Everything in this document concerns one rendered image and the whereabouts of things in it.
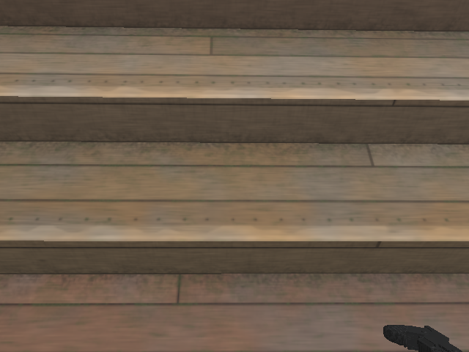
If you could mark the right robot hand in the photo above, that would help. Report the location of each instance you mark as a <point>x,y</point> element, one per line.
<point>419,339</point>

